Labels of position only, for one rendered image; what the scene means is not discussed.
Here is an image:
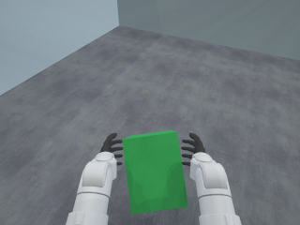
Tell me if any robot left forearm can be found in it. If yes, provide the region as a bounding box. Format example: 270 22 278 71
66 151 117 225

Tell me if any carton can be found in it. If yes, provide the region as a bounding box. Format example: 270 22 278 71
122 130 188 215

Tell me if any robot right hand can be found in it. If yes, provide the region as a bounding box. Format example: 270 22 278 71
181 132 206 166

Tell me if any robot left hand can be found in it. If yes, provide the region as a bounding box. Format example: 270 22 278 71
99 132 124 166

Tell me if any robot right forearm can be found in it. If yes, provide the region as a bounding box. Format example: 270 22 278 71
189 152 242 225

